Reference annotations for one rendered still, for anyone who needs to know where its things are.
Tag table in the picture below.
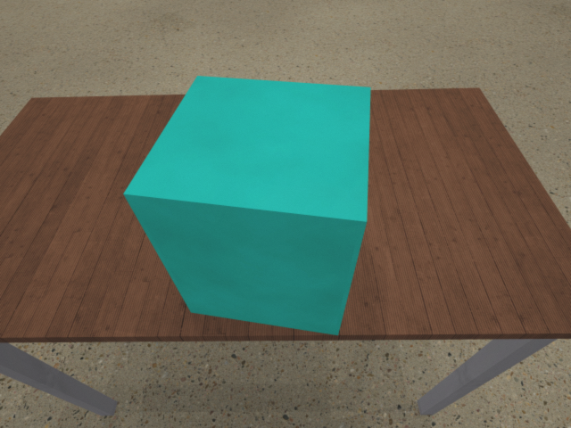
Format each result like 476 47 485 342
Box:
0 87 571 416

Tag carton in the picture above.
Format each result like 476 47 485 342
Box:
124 76 371 335

